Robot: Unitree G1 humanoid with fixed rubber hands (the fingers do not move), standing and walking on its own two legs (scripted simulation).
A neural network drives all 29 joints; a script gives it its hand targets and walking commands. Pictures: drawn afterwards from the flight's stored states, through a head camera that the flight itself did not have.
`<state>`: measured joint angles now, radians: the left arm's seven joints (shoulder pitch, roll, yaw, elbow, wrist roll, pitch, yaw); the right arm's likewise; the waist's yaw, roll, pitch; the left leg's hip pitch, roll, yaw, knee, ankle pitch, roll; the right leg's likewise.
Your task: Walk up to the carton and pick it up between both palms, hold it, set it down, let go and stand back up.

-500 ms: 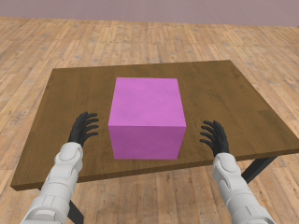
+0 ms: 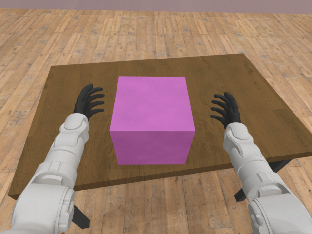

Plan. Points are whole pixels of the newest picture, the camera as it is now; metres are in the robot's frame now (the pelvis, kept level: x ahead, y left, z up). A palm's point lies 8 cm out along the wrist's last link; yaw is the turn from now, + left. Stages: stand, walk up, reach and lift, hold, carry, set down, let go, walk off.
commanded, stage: reach and lift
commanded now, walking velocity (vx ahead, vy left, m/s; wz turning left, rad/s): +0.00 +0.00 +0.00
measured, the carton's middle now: (152, 120) +0.48 +0.05 -0.01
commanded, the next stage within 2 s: none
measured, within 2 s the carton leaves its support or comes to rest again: neither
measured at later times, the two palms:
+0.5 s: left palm (85, 89) +0.46 +0.22 +0.13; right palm (234, 96) +0.46 -0.17 +0.13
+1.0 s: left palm (91, 114) +0.45 +0.23 +0.04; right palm (220, 118) +0.45 -0.16 +0.04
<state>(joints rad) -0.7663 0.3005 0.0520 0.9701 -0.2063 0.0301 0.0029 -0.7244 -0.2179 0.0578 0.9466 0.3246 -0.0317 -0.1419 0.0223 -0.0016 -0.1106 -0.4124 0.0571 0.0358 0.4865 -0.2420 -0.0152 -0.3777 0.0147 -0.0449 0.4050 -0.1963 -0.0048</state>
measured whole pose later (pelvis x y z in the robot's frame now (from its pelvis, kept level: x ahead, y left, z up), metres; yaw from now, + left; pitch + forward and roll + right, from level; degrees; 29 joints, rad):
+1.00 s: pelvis -0.01 -0.01 -0.02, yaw +2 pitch +27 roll -1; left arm -1.13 0.34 -0.13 1.55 -0.34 -0.29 0.00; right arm -1.01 -0.18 -0.07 1.28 0.24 -0.15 -0.08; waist -0.03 -0.04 -0.27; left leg -0.83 0.04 -0.01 0.54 -0.19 -0.03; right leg -0.79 0.00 -0.08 0.49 -0.18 -0.02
